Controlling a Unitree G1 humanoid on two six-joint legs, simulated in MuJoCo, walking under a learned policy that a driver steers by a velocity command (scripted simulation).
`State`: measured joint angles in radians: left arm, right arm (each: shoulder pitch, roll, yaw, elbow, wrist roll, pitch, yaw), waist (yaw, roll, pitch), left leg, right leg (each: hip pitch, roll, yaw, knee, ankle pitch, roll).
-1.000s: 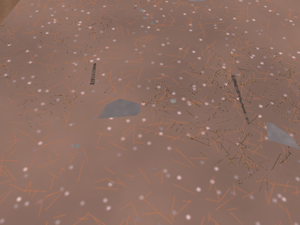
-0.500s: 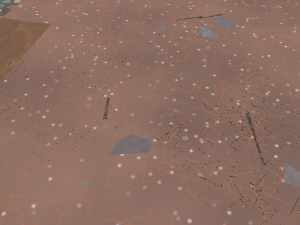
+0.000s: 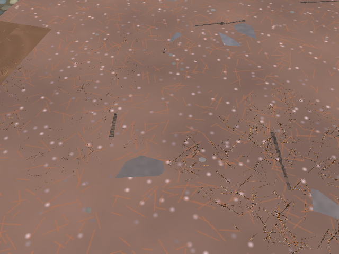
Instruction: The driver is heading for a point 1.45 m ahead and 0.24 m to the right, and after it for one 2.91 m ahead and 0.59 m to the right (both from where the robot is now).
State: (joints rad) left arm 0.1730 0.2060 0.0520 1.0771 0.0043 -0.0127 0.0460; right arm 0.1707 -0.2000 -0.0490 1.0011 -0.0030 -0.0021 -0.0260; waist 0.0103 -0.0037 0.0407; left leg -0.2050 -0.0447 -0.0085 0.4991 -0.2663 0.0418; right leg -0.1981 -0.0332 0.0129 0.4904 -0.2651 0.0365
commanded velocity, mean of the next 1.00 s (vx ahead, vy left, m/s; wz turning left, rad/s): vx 0.30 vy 0.00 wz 0.00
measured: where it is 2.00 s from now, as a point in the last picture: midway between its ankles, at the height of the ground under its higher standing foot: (193, 180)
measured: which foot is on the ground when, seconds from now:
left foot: down 0.00-0.46, up 0.48-0.92, down 0.94-1.00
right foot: down 0.00-0.96, up 0.98-1.00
